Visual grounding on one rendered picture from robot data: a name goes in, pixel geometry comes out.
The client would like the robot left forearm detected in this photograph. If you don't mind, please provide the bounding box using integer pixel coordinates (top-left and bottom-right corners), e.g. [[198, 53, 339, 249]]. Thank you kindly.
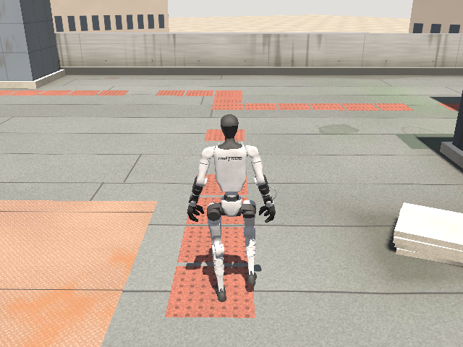
[[188, 176, 203, 207]]

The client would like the robot right thigh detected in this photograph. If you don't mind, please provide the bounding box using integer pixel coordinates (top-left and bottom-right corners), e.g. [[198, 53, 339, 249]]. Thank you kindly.
[[241, 200, 256, 239]]

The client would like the robot head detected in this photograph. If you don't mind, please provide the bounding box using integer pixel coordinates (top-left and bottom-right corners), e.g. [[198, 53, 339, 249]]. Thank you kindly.
[[218, 114, 242, 150]]

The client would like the right robot upper arm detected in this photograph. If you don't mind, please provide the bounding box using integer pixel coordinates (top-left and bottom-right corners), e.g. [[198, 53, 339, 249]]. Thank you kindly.
[[245, 145, 266, 186]]

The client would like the left robot hand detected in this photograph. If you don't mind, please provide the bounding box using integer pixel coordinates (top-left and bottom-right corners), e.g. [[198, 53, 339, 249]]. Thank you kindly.
[[187, 205, 204, 222]]

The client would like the right robot hand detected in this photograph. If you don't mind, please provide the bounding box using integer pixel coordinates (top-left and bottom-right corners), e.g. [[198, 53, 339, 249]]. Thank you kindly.
[[259, 205, 276, 223]]

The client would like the left robot upper arm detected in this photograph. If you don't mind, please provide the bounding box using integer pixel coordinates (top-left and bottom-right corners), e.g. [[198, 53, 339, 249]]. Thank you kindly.
[[196, 146, 215, 187]]

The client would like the robot right forearm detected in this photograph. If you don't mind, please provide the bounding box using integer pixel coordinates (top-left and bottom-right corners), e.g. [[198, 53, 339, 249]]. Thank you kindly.
[[258, 174, 273, 207]]

